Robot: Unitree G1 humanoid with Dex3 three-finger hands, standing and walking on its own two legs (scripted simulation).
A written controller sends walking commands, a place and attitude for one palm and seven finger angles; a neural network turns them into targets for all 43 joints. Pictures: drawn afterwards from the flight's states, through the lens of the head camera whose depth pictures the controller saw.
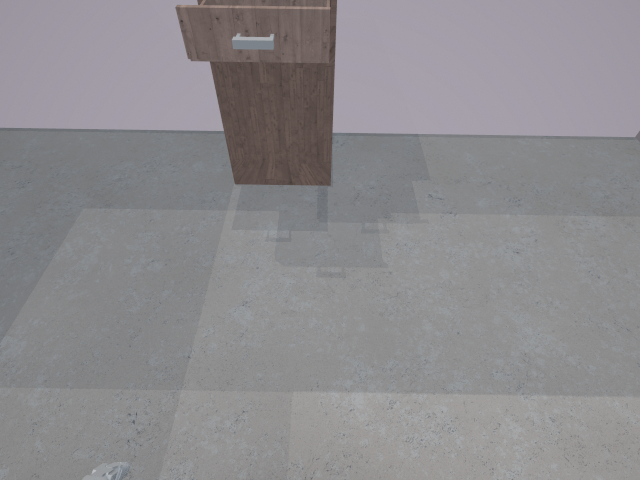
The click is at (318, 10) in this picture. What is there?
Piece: drawer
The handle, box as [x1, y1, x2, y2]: [232, 33, 273, 49]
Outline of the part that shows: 232,38 233,48 273,49 273,34 270,34 269,37 241,37 240,33 237,33 236,36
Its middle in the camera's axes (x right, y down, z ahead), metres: -0.19 -0.56 +1.08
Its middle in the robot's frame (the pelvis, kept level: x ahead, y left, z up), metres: +1.19 +0.24 +0.04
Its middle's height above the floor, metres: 0.81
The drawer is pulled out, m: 0.30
